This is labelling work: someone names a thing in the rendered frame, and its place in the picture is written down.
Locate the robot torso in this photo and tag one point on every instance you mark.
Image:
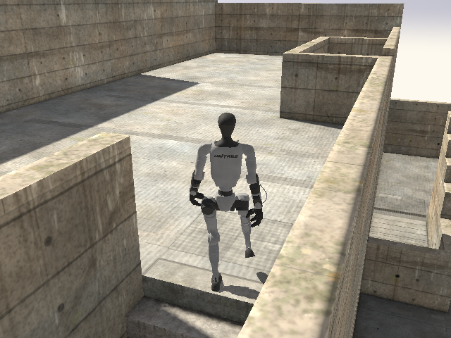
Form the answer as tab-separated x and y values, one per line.
225	171

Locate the robot left upper arm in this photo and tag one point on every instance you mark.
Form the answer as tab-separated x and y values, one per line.
203	150

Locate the right robot hand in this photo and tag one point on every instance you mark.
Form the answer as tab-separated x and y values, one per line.
258	217

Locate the robot left forearm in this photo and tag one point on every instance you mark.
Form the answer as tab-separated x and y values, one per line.
194	185

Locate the left robot hand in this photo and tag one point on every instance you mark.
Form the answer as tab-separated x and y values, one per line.
199	196

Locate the robot right forearm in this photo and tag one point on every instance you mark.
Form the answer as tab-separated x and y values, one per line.
256	194

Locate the robot right upper arm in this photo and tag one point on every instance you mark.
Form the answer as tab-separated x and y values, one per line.
248	150

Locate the right robot thigh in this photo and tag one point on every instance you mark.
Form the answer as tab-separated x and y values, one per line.
242	203

